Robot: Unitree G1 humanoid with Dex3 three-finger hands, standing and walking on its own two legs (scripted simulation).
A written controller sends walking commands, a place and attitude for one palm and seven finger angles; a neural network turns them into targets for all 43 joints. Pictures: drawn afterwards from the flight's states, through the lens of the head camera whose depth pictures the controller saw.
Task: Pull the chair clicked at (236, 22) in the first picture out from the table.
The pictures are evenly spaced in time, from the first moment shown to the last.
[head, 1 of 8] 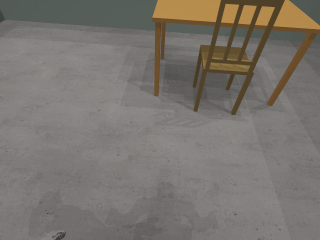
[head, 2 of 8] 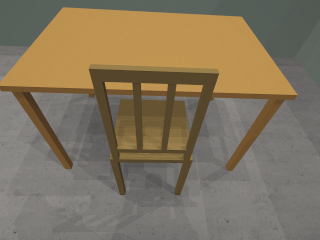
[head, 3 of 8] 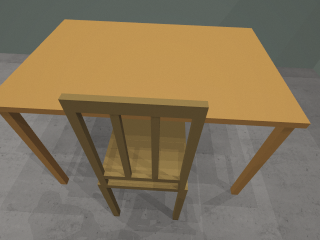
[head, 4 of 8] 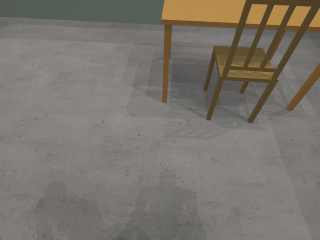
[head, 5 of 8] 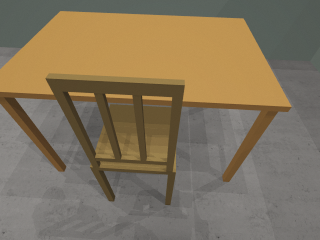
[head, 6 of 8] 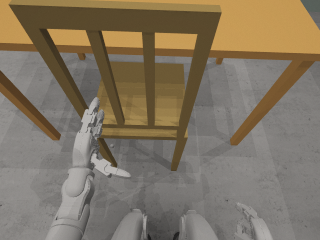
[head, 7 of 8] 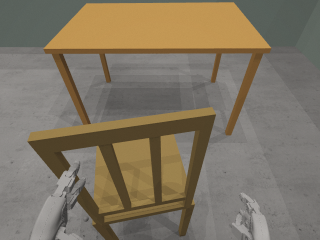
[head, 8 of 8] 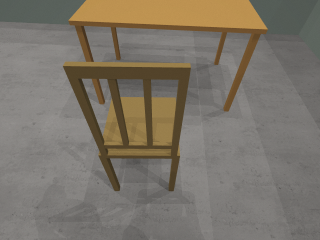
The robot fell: no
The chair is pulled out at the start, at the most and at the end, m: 0.00 0.58 0.58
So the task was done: yes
